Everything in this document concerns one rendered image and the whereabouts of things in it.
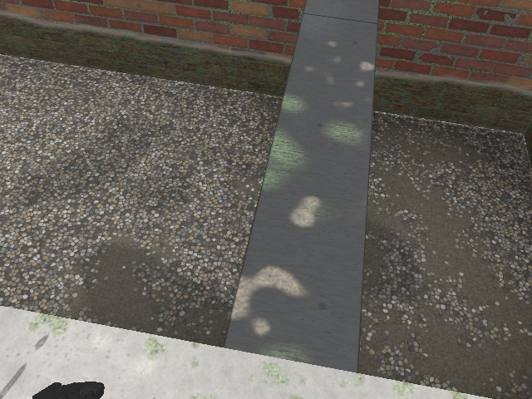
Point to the robot left hand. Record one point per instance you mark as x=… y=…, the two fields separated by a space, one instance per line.
x=80 y=390

